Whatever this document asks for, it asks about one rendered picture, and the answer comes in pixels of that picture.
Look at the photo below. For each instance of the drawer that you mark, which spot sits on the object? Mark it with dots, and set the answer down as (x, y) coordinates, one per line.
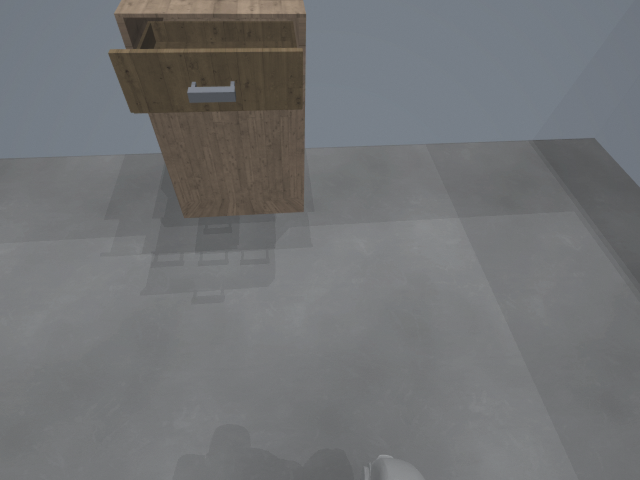
(260, 56)

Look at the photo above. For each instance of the handle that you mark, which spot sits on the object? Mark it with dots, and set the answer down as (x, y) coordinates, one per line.
(211, 94)

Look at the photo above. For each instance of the cabinet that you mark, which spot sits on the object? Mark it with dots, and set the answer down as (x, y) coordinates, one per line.
(228, 163)

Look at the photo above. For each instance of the right robot thigh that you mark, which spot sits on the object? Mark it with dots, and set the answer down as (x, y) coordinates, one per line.
(390, 469)

